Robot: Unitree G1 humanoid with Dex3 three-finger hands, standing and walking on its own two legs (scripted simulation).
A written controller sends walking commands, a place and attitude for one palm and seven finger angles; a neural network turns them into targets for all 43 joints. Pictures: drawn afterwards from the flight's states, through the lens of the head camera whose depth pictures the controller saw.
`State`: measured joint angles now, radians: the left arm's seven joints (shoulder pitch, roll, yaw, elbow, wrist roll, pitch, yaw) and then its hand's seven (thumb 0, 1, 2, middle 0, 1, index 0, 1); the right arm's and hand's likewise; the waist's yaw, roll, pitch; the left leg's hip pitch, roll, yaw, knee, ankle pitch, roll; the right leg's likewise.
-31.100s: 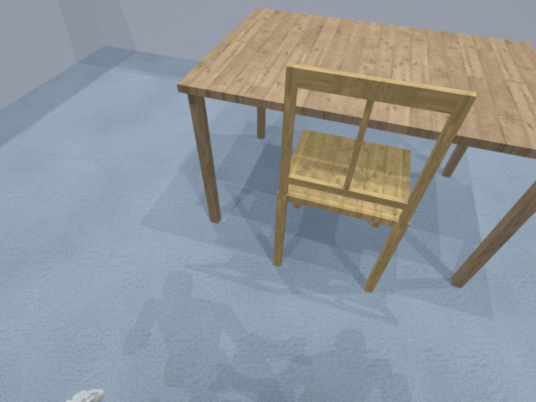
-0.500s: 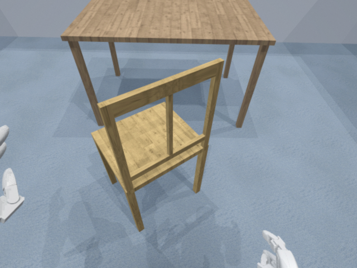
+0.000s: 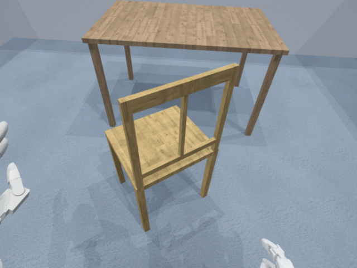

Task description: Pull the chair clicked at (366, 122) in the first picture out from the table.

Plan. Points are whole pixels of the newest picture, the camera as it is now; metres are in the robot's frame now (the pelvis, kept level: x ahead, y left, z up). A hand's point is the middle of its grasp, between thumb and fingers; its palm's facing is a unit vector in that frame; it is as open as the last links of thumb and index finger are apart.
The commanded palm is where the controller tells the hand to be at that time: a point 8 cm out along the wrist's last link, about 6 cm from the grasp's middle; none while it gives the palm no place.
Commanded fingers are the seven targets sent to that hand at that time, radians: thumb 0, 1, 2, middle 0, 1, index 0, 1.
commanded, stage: stop stepping back and stand still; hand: left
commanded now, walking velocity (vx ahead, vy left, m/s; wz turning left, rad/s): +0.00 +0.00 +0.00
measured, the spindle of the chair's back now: (182, 128) +0.60 +0.01 -0.07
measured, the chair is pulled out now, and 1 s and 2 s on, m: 0.59 0.59 0.59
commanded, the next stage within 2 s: let the arm hang, fingers relaxed in 0.66 s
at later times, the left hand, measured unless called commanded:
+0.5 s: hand (25, 176) +0.23 +0.28 +0.16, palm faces +0.38 -0.79 -0.48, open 7.4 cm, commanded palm +0.16 +0.32 +0.18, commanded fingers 0.00 0.90 0.90 -0.20 -0.30 -0.20 -0.30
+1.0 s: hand out of the picture +0.10 +0.19 -0.15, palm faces -0.02 -0.98 -0.20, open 7.4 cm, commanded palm none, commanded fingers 0.00 0.90 0.90 -0.20 -0.30 -0.20 -0.30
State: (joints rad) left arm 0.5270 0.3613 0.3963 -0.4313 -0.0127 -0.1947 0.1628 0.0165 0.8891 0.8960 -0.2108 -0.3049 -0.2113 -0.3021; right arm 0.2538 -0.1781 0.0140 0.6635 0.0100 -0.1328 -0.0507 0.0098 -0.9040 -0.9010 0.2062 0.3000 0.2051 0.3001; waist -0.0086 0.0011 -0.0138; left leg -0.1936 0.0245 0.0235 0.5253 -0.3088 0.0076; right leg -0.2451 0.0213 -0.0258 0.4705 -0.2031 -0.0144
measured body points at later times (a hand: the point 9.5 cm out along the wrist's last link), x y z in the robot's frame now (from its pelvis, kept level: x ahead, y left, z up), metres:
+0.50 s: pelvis +0.02 +0.02 +0.00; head +0.04 +0.04 +0.45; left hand +0.20 +0.32 +0.18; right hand +0.19 -0.22 -0.07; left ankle -0.01 +0.11 -0.74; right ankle +0.03 -0.11 -0.74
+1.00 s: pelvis +0.00 +0.01 +0.00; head +0.01 +0.01 +0.45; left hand +0.10 +0.24 -0.13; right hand +0.09 -0.23 -0.14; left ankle -0.01 +0.11 -0.74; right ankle +0.03 -0.11 -0.74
